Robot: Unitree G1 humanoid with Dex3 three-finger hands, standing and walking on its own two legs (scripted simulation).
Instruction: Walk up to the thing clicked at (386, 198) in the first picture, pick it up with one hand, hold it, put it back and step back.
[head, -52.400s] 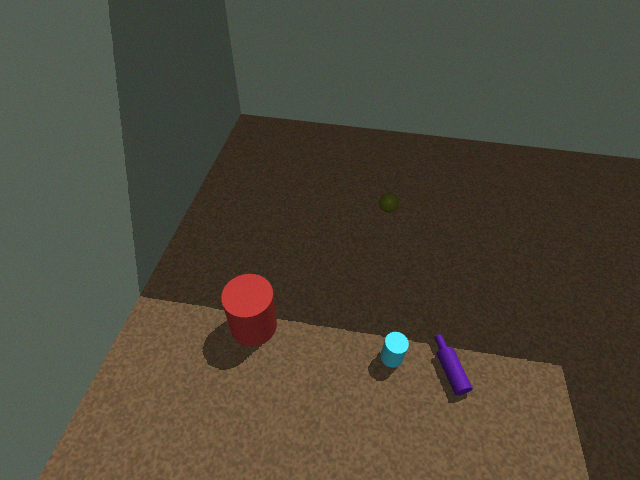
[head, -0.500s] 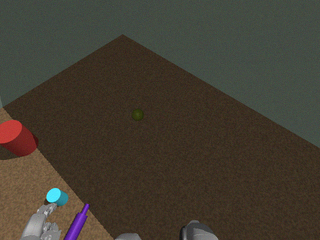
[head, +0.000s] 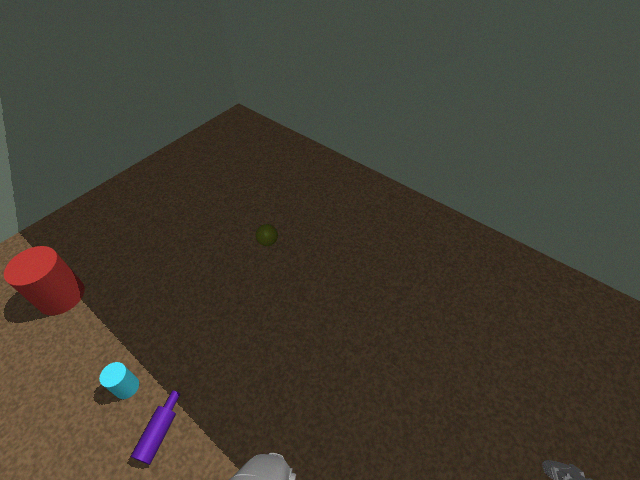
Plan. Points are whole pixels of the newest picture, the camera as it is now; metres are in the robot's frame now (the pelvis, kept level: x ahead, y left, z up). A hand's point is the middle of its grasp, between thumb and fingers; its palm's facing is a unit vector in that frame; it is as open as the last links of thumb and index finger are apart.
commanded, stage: step back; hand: left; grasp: from above
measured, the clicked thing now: (266, 235) +1.06 +0.31 -0.72
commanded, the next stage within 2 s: stand in 1.00 s
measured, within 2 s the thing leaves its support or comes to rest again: neither
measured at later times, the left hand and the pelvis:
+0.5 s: hand out of the picture +0.02 +0.27 -0.14, palm faces +0.07 -0.90 -0.42, open 7.3 cm; pelvis -0.03 -0.02 +0.00, yaw +4 degrees
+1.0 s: hand out of the picture +0.06 +0.29 -0.16, palm faces +0.13 -0.93 -0.36, open 7.3 cm; pelvis +0.02 +0.02 +0.00, yaw +6 degrees
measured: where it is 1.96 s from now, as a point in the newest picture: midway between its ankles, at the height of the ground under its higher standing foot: outside the picture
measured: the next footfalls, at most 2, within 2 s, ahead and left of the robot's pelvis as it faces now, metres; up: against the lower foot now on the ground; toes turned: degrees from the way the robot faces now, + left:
left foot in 0.16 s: +0.00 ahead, +0.14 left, +0.00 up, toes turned +1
right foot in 0.44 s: +0.06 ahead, -0.11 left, +0.00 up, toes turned +4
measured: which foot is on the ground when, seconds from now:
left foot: up 0.00-0.14, down 0.16-0.46, up 0.48-0.80, down 0.82-1.00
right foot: down 0.00-0.18, up 0.20-0.42, down 0.44-1.00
